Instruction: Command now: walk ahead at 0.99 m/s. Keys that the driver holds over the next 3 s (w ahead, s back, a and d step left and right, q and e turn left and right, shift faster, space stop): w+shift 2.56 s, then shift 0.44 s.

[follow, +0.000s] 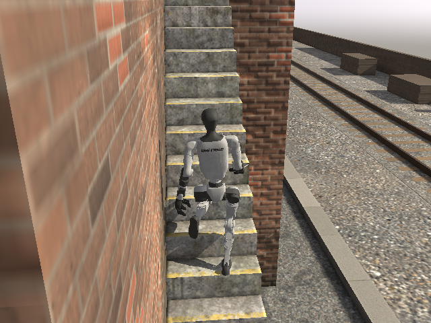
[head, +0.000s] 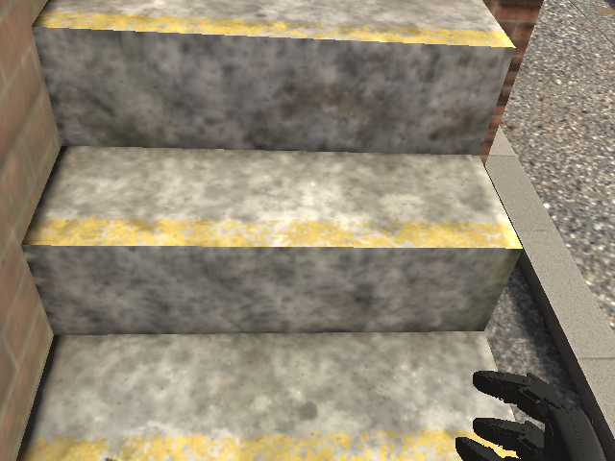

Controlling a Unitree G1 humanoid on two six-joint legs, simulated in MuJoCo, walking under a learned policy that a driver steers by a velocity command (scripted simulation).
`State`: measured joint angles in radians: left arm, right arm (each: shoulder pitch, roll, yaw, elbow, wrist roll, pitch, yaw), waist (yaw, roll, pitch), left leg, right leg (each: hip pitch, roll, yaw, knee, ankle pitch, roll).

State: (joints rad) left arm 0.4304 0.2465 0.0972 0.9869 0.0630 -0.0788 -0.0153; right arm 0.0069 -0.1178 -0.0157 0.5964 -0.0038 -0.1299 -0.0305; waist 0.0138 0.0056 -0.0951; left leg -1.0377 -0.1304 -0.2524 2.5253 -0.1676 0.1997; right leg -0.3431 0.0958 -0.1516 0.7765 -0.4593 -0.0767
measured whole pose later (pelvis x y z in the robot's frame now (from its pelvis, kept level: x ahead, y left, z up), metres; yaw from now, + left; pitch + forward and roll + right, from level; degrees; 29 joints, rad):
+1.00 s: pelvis +0.57 +0.02 +0.48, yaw +0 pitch +1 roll +2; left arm 0.49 0.22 0.04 1.11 -0.01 -0.13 -0.04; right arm -0.17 -0.08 0.05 0.46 0.05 -0.10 -0.04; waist 0.00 -0.04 -0.04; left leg -1.30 -0.12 -0.02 1.93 -0.39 0.17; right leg 0.07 -0.08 -0.15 0.22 -0.16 -0.02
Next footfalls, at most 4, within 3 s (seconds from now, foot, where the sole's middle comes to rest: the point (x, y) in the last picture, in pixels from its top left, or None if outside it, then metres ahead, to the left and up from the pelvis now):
0.20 left None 0.24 0.14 -0.53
0.70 right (387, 413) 0.48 -0.11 -0.33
1.06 left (258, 195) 0.73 0.11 -0.12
1.48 right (390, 14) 0.97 -0.08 0.09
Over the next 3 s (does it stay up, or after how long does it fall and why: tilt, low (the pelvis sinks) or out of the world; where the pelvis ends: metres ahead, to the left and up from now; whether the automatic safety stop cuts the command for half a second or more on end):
stays up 1.62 0.19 1.46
